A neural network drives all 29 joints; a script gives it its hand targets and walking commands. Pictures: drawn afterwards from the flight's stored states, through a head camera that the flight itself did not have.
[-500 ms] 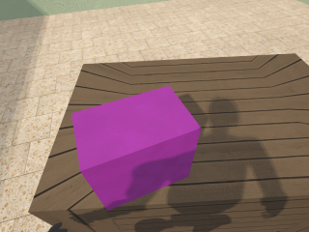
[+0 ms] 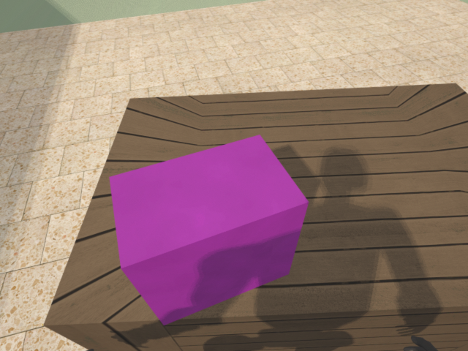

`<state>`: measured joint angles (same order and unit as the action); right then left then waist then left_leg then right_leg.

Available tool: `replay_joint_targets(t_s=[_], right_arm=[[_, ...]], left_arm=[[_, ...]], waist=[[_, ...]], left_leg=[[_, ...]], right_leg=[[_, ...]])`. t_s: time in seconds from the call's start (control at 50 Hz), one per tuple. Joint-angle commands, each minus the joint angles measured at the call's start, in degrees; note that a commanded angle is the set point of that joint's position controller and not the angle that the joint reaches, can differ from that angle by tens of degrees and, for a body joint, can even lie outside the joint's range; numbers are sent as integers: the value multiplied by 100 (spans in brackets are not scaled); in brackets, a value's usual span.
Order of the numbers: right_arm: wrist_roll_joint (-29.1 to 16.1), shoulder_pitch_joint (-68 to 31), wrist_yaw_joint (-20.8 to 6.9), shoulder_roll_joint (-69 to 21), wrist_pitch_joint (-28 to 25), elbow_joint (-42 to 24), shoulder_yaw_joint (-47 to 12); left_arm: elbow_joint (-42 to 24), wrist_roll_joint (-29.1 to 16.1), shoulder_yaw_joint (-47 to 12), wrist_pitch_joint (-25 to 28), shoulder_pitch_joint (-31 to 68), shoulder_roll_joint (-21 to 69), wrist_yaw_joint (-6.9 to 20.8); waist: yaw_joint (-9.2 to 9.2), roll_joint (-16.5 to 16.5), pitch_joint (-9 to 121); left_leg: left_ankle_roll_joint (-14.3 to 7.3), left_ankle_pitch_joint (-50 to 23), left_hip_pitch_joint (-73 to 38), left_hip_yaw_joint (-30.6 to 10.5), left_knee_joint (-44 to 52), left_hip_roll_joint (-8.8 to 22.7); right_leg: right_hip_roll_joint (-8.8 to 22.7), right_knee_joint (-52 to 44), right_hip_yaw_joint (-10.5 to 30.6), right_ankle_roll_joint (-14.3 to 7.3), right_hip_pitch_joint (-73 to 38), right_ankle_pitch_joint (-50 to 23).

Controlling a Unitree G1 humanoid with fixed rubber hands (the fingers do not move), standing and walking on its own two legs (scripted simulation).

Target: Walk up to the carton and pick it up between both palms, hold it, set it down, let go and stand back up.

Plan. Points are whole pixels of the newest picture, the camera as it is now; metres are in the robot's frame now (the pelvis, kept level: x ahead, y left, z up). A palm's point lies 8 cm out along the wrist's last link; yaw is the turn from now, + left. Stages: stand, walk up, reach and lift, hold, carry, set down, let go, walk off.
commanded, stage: walk up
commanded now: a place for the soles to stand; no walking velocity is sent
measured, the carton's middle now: (210, 231) +0.33 +0.06 +0.02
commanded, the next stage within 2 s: reach and lift in 0.58 s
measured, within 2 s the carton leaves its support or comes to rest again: neither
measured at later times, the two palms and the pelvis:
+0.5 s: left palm out of the picture +0.10 +0.31 -0.10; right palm out of the picture +0.07 -0.32 -0.10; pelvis -0.01 +0.00 +0.00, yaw +0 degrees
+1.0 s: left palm out of the picture +0.13 +0.27 -0.09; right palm out of the picture +0.13 -0.33 -0.07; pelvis -0.02 -0.02 -0.01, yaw +0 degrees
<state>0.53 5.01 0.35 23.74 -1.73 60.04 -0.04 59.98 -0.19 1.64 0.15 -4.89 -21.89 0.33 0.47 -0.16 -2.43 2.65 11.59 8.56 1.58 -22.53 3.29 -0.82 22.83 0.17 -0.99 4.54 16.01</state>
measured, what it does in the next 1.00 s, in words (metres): stands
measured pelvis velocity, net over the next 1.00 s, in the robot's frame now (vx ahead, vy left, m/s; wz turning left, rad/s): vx -0.02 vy -0.02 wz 0.01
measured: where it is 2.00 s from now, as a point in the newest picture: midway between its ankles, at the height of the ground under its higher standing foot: outside the picture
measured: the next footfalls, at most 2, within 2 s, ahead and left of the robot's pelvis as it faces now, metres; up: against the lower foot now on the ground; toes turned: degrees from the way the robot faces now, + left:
none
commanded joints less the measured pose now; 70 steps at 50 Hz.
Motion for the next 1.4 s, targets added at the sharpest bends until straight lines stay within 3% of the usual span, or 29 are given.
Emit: replay_joint_targets(t_s=[0.0, 0.02, 0.04, 0.08, 0.12, 0.14, 0.16, 0.2, 0.24, 0.26, 0.32, 0.36, 0.42, 0.46, 0.5, 0.54, 0.56, 0.58, 0.64, 0.7, 0.76, 0.82, 0.94, 1.1, 1.14, 1.22, 1.3, 1.32, 1.38], right_arm=[[-48, -104, 30, 1139, -19, -150, 178], [35, -57, 47, 1079, -17, -181, 226], [5, -136, 42, 994, -20, -209, 204], [-29, -275, 0, 939, 7, -159, 172], [-43, 4, 33, 1009, -12, -145, 205], [23, -198, -4, 1044, -18, -199, 207], [66, -159, -6, 1124, -5, -216, 267], [25, -105, 3, 1110, -47, -216, 189], [7, 1, -7, 1028, -55, -165, 202], [38, 16, 14, 1032, -70, -183, 215], [-21, -69, 15, 980, -63, -131, 171], [-4, -172, 18, 1112, -61, -141, 192], [-24, 160, 23, 1042, -44, -150, 146], [39, -130, 30, 1065, -55, -168, 152], [25, 18, 24, 1017, -8, -178, 179], [12, 71, 29, 1054, -53, -204, 204], [17, 119, 33, 1024, -64, -186, 170], [379, -1891, -145, 542, -922, -618, 698], [502, -1710, -464, 1097, -847, -609, 967], [177, -936, -504, 1177, -694, -582, 755], [-277, 76, -518, 1411, -901, -757, 708], [-608, 255, -479, 1276, -1082, -1006, 588], [-419, 29, -446, 810, -1160, -1663, 404], [-334, 276, -565, 629, -248, -1965, 607], [-255, 212, -537, 546, -212, -2401, 776], [-356, 257, -658, 712, -142, -3080, 853], [-396, 365, -780, 986, -116, -3497, 898], [-467, 197, -870, 1035, -126, -3730, 956], [-487, 164, -915, 1068, -116, -4459, 876]], left_arm=[[-253, -14, 233, 66, 116, -1186, -42], [-339, 59, 230, 100, 423, -1194, -34], [-315, 58, 269, 81, 230, -1162, -49], [-289, 42, 266, 79, 248, -1182, -33], [-393, 104, 253, 63, 452, -1147, 1], [-321, 58, 220, 72, 339, -1014, -8], [-335, 86, 260, 66, 250, -1213, -25], [-370, 94, 196, 88, 296, -1048, 10], [-363, 121, 253, 54, 311, -1157, 26], [-351, 82, 206, 91, 337, -1041, 34], [-277, 58, 246, 72, 166, -1103, 6], [-316, 27, 235, 77, 239, -1147, 1], [-406, 80, 256, 100, 267, -1135, 6], [-306, 26, 203, 78, 239, -1040, 1], [-303, 59, 232, 79, 373, -1103, -18], [-309, 41, 256, 86, 278, -1147, 1], [-335, 43, 219, 92, 159, -1128, 10], [-2096, 531, 744, -1082, 2170, -1269, -194], [-2584, 404, 593, -2248, 2203, -919, -272], [-3177, 476, 606, -2839, 1348, -647, -137], [-3811, 607, 576, -2829, 157, -505, -32], [-4296, 365, 617, -2424, -176, -416, -77], [-4299, 302, 871, -1999, 45, -647, -249], [-4185, 335, 506, -2585, 602, -508, -229], [-4546, 228, 398, -2623, 535, -485, -215], [-4733, 195, 534, -2383, 137, -317, -285], [-4953, 112, 652, -2147, -3, -136, -398], [-5342, 31, 548, -2004, 211, -102, -511], [-5541, -235, 429, -1837, -9, 89, -617]], waist=[[50, 25, 403], [141, 219, 155], [54, -192, 225], [-2, -214, 63], [109, 60, 187], [51, -242, 82], [63, 149, -34], [-1, 140, 195], [121, -457, 342], [65, 59, 574], [-14, -234, 394], [39, 306, 320], [119, -210, 517], [-41, 0, 199], [66, -163, 118], [88, 246, 415], [-8, 32, 597], [-9, -197, -193], [79, -269, -370], [16, -213, 714], [-143, 125, 2277], [-134, -27, 2452], [-373, -334, 468], [130, 120, -777], [111, 101, -453], [-80, 39, 110], [-254, -440, -62], [-240, -275, 208], [-341, -875, 136]], left_leg=[[-538, -1561, -333, -364, 99, 429], [-466, -1354, -129, -202, 73, 369], [-506, -1113, -170, -240, 117, 374], [-487, -535, -102, -282, 227, 364], [-504, -606, -104, -319, 229, 431], [-558, -523, -122, -529, 348, 450], [-514, -526, -106, -378, 319, 426], [-511, -420, 22, -483, 323, 468], [-501, -789, -74, -428, 296, 467], [-510, -896, -117, -425, 320, 420], [-516, -1018, -135, -435, 260, 482], [-509, -1009, -216, -401, 280, 496], [-549, -1167, -146, -340, 160, 454], [-541, -1050, -156, -403, 219, 460], [-440, -970, -8, -243, 224, 387], [-494, -1372, -254, -396, 279, 458], [-544, -1488, -260, -366, 172, 510], [49, 52, 669, 603, -705, -169], [-230, 775, 461, 372, -816, -109], [-170, -310, -440, 220, -1216, -54], [111, -2641, -1991, -33, -1624, -121], [234, -3091, -2168, -79, -1396, -184], [-95, -1000, -749, 177, -516, -381], [-144, 734, -768, 231, -202, -471], [-153, 671, -907, 209, -168, -465], [-149, 144, -757, 302, 335, -318], [-178, 470, -968, 249, 282, -350], [-133, 537, -1014, 291, 252, -293], [-267, 399, -1068, 258, 299, -350]], right_leg=[[640, -352, 448, -10, 19, -1760], [691, -400, 625, -106, 166, -1517], [661, -431, 523, -92, 189, -1487], [723, -514, 588, -100, 445, -746], [751, -639, 729, -178, 276, -701], [643, -611, 681, -135, 470, -551], [601, -623, 580, -166, 542, -589], [667, -629, 615, -149, 320, -288], [652, -493, 570, -111, 76, -916], [654, -411, 636, -145, -46, -974], [605, -384, 536, -117, 113, -1378], [632, -509, 617, -147, 210, -1226], [637, -451, 618, -123, -55, -1496], [610, -511, 547, -61, 385, -1315], [714, -565, 681, -124, 195, -1173], [585, -302, 554, -83, 128, -1499], [612, -344, 420, -79, -29, -1715], [24, 554, -574, 4, 1881, -141], [-50, 663, -502, -164, 2041, 833], [-53, 864, -651, -185, 1886, -1033], [-252, 845, -686, -151, 1212, -3377], [-152, 587, -516, 1, 976, -3861], [163, 79, -184, 137, 790, -2265], [319, -622, 77, -216, 2016, 901], [460, -752, 77, -180, 1915, 861], [40, -589, -308, -41, 1144, -279], [169, -725, -162, -232, 1514, 408], [216, -778, -156, -251, 1573, 625], [161, -853, -61, -173, 1723, 393]])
